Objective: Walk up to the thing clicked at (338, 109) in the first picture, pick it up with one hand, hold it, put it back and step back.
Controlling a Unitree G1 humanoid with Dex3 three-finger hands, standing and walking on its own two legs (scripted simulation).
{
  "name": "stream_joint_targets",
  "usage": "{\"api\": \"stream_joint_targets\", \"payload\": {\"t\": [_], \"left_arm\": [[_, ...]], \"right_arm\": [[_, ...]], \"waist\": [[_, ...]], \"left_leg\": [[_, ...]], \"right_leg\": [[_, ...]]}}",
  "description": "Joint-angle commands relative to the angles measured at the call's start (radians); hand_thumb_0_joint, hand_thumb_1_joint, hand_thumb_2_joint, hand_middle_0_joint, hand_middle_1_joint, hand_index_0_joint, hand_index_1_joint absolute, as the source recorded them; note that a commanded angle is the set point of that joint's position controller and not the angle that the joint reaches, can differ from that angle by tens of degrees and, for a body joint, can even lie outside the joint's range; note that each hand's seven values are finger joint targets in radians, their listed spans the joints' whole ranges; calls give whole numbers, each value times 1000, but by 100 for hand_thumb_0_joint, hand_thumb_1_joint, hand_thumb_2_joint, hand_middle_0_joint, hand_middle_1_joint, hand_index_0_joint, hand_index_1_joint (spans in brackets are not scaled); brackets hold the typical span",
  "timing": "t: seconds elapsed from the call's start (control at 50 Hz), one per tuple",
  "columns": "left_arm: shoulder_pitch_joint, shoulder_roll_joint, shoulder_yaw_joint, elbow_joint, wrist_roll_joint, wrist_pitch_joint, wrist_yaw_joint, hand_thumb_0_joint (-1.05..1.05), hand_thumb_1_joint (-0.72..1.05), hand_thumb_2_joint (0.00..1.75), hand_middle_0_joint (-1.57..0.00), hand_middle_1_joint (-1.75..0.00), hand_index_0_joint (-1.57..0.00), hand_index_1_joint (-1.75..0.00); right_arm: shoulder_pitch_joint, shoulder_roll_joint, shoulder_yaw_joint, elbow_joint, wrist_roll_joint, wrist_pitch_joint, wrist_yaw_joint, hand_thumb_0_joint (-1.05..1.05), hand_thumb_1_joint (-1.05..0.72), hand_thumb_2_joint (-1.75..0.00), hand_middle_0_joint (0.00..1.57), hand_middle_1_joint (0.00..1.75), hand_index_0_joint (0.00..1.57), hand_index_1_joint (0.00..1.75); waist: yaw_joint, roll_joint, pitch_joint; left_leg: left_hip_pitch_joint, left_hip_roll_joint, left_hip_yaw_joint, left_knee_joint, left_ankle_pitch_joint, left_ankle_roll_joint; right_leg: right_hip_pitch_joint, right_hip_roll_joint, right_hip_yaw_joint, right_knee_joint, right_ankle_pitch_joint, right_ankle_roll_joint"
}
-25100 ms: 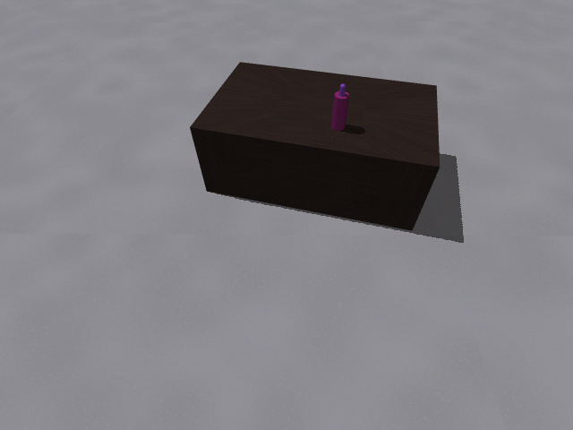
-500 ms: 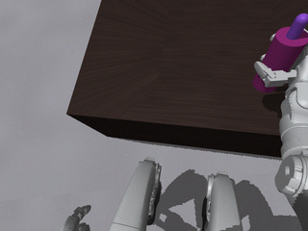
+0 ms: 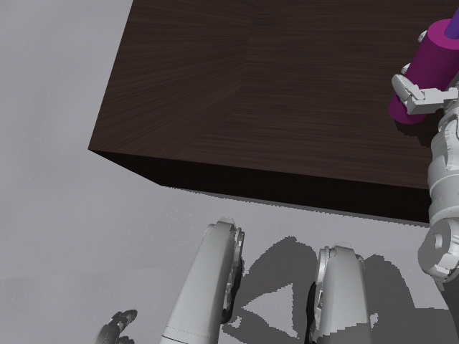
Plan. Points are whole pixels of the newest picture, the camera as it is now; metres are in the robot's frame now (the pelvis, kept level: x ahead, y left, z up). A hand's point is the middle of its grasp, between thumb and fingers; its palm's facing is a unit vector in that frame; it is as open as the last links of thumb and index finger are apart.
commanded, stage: lower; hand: right
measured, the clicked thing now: (434, 66) +0.55 -0.19 +0.01
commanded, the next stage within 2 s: loosen in 0.50 s
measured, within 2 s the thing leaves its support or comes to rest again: rests again in 1.80 s
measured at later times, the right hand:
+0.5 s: hand (414, 81) +0.56 -0.18 -0.04, palm faces +0.13 +0.99 -0.03, open 9.0 cm
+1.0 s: hand (420, 76) +0.56 -0.19 -0.03, palm faces +0.13 +0.99 -0.04, open 10.0 cm
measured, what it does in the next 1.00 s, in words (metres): lowers itself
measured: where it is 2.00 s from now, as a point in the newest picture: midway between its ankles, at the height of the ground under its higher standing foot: (269, 315)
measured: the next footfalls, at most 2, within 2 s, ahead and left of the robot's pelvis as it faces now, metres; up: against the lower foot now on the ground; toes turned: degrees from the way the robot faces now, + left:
none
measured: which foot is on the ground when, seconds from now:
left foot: down 0.00-1.00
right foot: down 0.00-1.00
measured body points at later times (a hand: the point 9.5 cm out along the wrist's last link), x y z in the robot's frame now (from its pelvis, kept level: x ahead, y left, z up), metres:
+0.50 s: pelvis -0.01 +0.00 -0.05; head +0.22 -0.02 +0.33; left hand +0.03 +0.29 -0.17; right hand +0.55 -0.23 -0.03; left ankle +0.08 +0.14 -0.48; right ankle +0.05 -0.13 -0.48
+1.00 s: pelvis -0.02 +0.00 -0.07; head +0.20 -0.02 +0.32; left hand +0.00 +0.29 -0.18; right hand +0.55 -0.24 -0.03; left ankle +0.08 +0.14 -0.48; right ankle +0.05 -0.13 -0.48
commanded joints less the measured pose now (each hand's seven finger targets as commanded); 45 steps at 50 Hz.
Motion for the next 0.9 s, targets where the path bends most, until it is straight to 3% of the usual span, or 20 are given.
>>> {"api": "stream_joint_targets", "payload": {"t": [0.0,0.02,0.08,0.1,0.12,0.18,0.22,0.28,0.3,0.32,0.38,0.42,0.54,0.58,0.72,0.74,0.76,0.82,0.86,0.88], "left_arm": [[200,209,71,-28,-1,0,11,0,90,90,-19,-30,-19,-30],[198,218,73,-25,-3,2,12,0,90,90,-19,-30,-19,-30],[200,219,75,-28,-2,10,12,0,91,90,-19,-30,-19,-30],[202,217,75,-18,-1,9,12,0,91,90,-19,-30,-19,-30],[196,219,75,-18,-3,11,13,0,91,90,-19,-30,-19,-30],[208,229,82,-18,-3,19,16,0,91,90,-19,-30,-19,-29],[203,218,76,-13,-5,20,14,0,91,90,-19,-30,-19,-29],[198,226,81,-6,-10,18,17,0,91,89,-19,-29,-19,-29],[197,227,83,-18,-9,20,17,0,92,89,-19,-29,-19,-29],[194,228,80,-15,-6,20,15,0,91,89,-19,-29,-19,-29],[198,226,76,-22,-13,26,15,0,91,89,-19,-29,-20,-29],[194,224,75,-26,-15,27,12,0,91,89,-19,-30,-20,-29],[211,226,72,-18,-12,40,12,0,91,89,-19,-30,-20,-29],[221,222,70,-21,-13,46,12,0,90,89,-20,-29,-20,-29],[212,226,65,-33,-17,54,11,0,95,86,-20,-31,-22,-29],[220,239,74,-19,-14,53,11,0,95,86,-20,-31,-22,-29],[215,234,73,-29,-17,53,12,0,95,86,-20,-31,-22,-28],[217,228,65,-33,-20,54,12,0,96,86,-19,-31,-22,-28],[217,244,73,-19,-20,50,16,0,93,88,-19,-30,-21,-29],[216,241,72,-20,-20,48,16,0,93,88,-19,-30,-21,-29]], "right_arm": [[-533,-222,-9,-318,39,-112,3,0,-37,-142,140,153,143,153],[-582,-299,-54,-404,43,-121,-4,0,-35,-141,139,152,142,152],[-603,-300,-39,-427,33,-111,-13,0,-36,-142,140,153,143,153],[-523,-198,14,-311,33,-93,-5,0,-36,-143,140,154,144,154],[-579,-263,-25,-392,37,-100,-10,0,-36,-142,139,153,143,153],[-637,-329,-47,-455,24,-97,-23,0,-32,-140,138,152,141,152],[-537,-193,6,-300,36,-69,-12,0,-33,-144,140,155,144,155],[-561,-257,-23,-287,26,-64,-5,0,-36,-144,142,156,145,156],[-611,-321,-44,-359,16,-69,-8,0,-36,-143,141,155,144,155],[-547,-239,6,-252,11,-55,0,0,-31,-142,138,153,142,154],[-602,-325,-62,-330,18,-62,-7,0,-30,-140,137,151,141,151],[-589,-283,-45,-310,26,-54,1,0,-31,-138,138,151,142,151],[-575,-273,-30,-243,1,-32,8,0,-33,-135,136,148,140,148],[-607,-308,-50,-269,0,-31,6,0,-29,-135,135,147,138,147],[-647,-314,-35,-291,-14,-6,7,0,3,-80,119,102,121,102],[-602,-272,-12,-227,-14,6,14,0,8,-72,117,98,119,99],[-637,-318,-42,-270,-11,5,9,0,10,-68,116,95,117,95],[-639,-309,-29,-264,-11,15,13,0,23,-51,112,83,113,83],[-618,-271,-11,-223,-2,26,18,0,33,-49,97,75,99,75],[-649,-315,-27,-256,-5,22,16,0,35,-45,92,70,93,70]], "waist": [[6,-233,-778],[-10,-261,-805],[-7,-275,-842],[22,-225,-790],[7,-265,-775],[-5,-285,-849],[30,-203,-754],[21,-183,-732],[3,-213,-763],[22,-182,-743],[6,-188,-761],[13,-192,-756],[34,-180,-721],[33,-178,-735],[30,-215,-733],[49,-209,-693],[32,-191,-715],[40,-195,-720],[51,-191,-667],[40,-201,-677]], "left_leg": [[398,-16,36,-132,332,78],[390,-13,33,-125,318,80],[389,-14,32,-112,309,77],[371,-15,42,-104,321,74],[340,-12,39,-94,301,79],[354,-8,33,-80,307,76],[356,-8,39,-77,314,72],[328,-9,36,-61,262,73],[331,-8,30,-55,248,74],[331,-8,34,-58,249,70],[337,-4,32,-39,249,69],[314,-5,39,-24,250,71],[274,-5,43,-2,238,69],[299,-2,38,-1,256,66],[238,-1,51,12,203,72],[228,0,56,17,197,71],[250,-2,48,7,185,70],[249,-1,52,8,180,69],[212,0,56,9,157,70],[217,-2,50,6,146,70]], "right_leg": [[485,9,-33,-160,383,-47],[494,8,-33,-158,378,-45],[500,9,-37,-140,367,-46],[479,7,-34,-128,369,-47],[455,11,-34,-126,352,-44],[489,9,-42,-104,364,-45],[398,12,-43,-88,326,-49],[309,17,-47,-81,259,-52],[311,17,-51,-77,249,-53],[303,17,-52,-67,243,-55],[284,19,-54,-56,242,-56],[294,19,-51,-55,254,-54],[250,18,-54,-26,233,-56],[227,21,-60,-12,239,-59],[257,21,-53,-25,210,-53],[234,20,-50,-21,200,-52],[211,22,-55,-20,179,-58],[217,22,-56,-21,176,-57],[198,22,-53,-20,152,-56],[180,23,-56,-15,135,-60]]}}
